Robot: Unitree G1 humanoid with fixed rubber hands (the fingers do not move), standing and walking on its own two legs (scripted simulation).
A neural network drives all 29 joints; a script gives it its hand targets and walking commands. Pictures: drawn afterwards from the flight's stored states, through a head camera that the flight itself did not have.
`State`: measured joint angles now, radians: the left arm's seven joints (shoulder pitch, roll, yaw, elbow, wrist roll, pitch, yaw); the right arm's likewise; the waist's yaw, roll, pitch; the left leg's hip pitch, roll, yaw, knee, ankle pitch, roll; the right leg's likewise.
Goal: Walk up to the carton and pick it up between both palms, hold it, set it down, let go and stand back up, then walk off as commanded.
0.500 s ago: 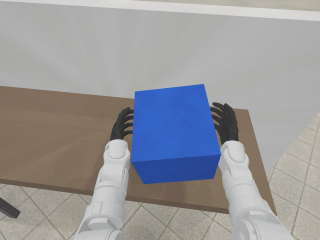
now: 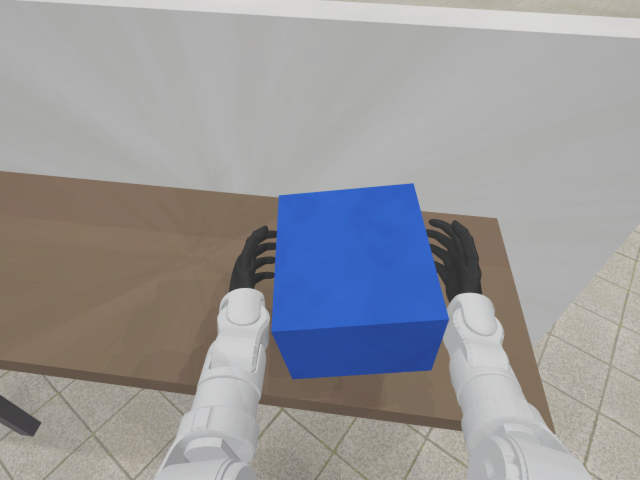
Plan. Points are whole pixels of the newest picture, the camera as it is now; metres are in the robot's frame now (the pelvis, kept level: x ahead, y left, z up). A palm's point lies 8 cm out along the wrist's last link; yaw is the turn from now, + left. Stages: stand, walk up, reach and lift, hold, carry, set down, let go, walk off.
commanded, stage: set down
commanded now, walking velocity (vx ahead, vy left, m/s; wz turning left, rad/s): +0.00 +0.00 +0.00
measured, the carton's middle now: (353, 280) +0.38 -0.03 +0.05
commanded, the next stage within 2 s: none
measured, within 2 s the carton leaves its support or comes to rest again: neither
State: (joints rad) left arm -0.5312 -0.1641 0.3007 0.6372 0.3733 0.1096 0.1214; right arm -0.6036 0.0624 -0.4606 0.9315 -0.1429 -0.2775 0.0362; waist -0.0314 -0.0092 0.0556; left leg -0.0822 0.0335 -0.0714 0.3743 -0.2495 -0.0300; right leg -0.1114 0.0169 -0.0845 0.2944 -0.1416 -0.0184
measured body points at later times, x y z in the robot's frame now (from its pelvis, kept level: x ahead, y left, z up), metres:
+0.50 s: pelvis +0.01 +0.00 +0.00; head +0.05 +0.01 +0.45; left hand +0.39 +0.11 +0.03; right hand +0.39 -0.18 +0.04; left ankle -0.03 +0.14 -0.75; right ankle +0.01 -0.11 -0.75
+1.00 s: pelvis +0.01 +0.00 +0.00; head +0.08 +0.00 +0.44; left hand +0.39 +0.10 +0.01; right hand +0.39 -0.18 +0.02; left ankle -0.03 +0.14 -0.75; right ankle +0.01 -0.11 -0.75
